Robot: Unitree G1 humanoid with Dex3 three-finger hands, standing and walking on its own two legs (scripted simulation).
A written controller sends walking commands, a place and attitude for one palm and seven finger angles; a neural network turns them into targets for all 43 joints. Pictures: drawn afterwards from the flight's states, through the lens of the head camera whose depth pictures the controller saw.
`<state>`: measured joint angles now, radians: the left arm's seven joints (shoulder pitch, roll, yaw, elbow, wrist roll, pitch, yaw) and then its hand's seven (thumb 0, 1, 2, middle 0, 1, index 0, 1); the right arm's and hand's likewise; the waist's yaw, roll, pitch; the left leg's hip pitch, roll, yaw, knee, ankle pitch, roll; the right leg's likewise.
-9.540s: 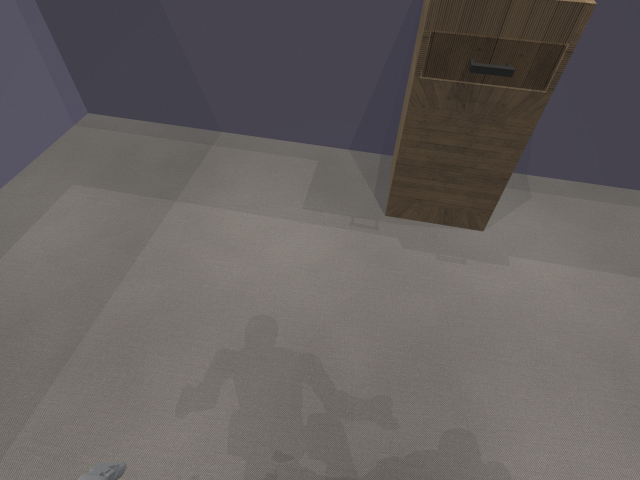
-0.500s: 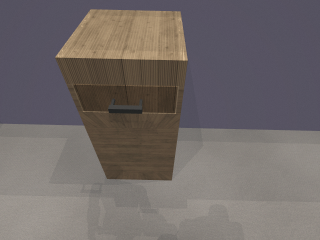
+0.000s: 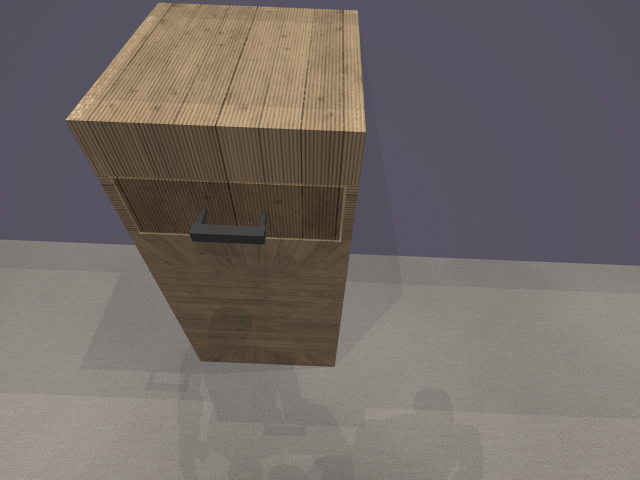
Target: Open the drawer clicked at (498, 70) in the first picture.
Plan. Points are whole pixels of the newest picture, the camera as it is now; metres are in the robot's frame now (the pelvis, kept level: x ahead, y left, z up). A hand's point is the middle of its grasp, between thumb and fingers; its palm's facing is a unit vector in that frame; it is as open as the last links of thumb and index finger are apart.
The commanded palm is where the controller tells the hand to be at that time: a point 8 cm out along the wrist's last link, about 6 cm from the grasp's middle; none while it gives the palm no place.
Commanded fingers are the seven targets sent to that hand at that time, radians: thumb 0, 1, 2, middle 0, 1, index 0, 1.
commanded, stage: come to a stop and stand still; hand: left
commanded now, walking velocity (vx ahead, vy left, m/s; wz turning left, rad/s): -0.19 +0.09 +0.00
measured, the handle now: (230, 224) +0.52 +0.19 -0.04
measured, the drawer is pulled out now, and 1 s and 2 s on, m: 0.00 0.00 0.00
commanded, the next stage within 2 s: look again from close up in 0.86 s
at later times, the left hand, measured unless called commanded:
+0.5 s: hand out of the picture +0.01 +0.20 -0.18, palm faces +0.06 -0.99 -0.16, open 7.4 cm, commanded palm none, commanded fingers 0.00 0.90 0.90 -0.20 -0.30 -0.20 -0.30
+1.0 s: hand out of the picture -0.01 +0.17 -0.17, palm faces +0.00 -0.98 -0.21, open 7.3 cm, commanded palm none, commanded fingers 0.00 0.90 0.90 -0.20 -0.30 -0.20 -0.30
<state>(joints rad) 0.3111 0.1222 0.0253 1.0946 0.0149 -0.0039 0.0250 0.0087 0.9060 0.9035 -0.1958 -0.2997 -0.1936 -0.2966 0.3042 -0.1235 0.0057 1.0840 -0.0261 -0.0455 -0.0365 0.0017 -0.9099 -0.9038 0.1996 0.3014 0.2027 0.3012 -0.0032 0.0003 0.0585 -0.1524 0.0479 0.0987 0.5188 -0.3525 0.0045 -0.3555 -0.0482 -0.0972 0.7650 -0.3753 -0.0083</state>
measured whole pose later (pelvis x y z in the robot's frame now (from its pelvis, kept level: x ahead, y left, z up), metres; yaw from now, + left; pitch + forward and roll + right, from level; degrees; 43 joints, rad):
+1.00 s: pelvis -0.02 +0.00 +0.00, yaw +0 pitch -1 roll +0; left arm 0.29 0.14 -0.01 1.09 0.01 -0.01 0.04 0.02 0.92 0.90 -0.20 -0.30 -0.20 -0.30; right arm 0.36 -0.12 0.01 1.09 -0.02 -0.01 -0.01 0.01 -0.91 -0.90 0.20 0.30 0.20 0.30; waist -0.02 0.02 0.02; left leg -0.24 0.01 0.08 0.57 -0.31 0.03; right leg -0.22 -0.01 -0.02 0.57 -0.33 0.00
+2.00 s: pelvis -0.04 -0.04 -0.04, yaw -2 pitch +10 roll +3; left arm 0.36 0.26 -0.15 0.06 1.11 -0.05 0.46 0.01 0.64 0.79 -0.22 -0.47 -0.22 -0.47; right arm 0.06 -0.27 -0.06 0.53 -0.06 0.01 0.04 0.01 -0.91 -0.90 0.20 0.30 0.20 0.30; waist 0.08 -0.03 -0.13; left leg -0.63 0.03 0.11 0.81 -0.36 -0.01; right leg -0.67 -0.01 0.01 0.91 -0.42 -0.05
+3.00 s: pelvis -0.03 +0.00 +0.00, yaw +1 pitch +3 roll +0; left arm -0.05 0.43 -0.10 0.08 0.98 0.07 0.15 0.00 -0.46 0.32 -0.31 -1.18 -0.31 -1.17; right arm 0.09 -0.21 0.01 0.60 -0.01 0.12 -0.01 0.01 -0.91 -0.90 0.20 0.30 0.20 0.30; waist 0.09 0.06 -0.02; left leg -0.32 -0.01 0.06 0.55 -0.27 0.03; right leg -0.31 -0.03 -0.04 0.57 -0.31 0.00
